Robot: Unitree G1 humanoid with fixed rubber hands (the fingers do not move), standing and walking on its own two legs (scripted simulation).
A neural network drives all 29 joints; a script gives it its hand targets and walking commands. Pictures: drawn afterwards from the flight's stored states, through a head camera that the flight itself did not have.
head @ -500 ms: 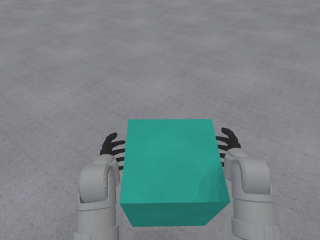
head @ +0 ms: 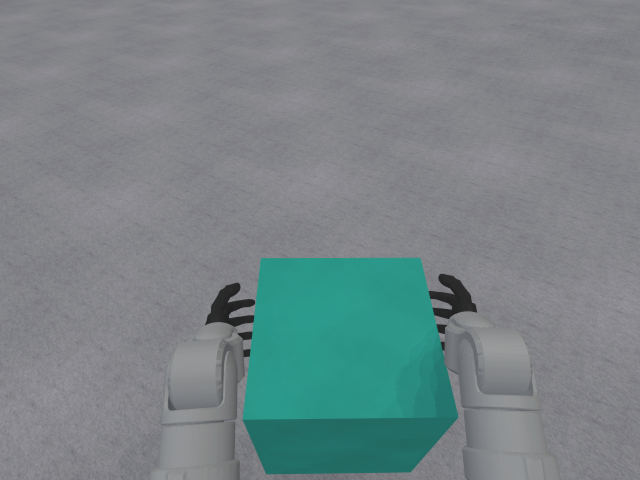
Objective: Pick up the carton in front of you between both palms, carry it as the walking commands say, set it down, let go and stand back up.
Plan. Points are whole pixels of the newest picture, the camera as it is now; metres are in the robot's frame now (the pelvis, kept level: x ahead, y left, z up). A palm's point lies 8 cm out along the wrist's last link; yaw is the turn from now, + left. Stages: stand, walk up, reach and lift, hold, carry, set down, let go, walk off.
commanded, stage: carry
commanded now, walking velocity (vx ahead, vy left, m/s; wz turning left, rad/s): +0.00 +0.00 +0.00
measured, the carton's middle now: (339, 371) +0.28 +0.00 -0.03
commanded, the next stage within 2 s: hold in 0.84 s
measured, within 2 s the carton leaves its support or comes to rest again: neither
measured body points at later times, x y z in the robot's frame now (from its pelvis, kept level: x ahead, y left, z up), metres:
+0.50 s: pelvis -0.05 +0.00 +0.00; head -0.08 +0.00 +0.45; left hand +0.25 +0.15 +0.03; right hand +0.25 -0.15 +0.03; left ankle -0.09 +0.10 -0.73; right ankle +0.00 -0.11 -0.73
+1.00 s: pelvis -0.06 +0.00 +0.01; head -0.08 -0.01 +0.46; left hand +0.23 +0.15 +0.04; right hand +0.24 -0.15 +0.04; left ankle -0.09 +0.10 -0.73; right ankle +0.00 -0.11 -0.73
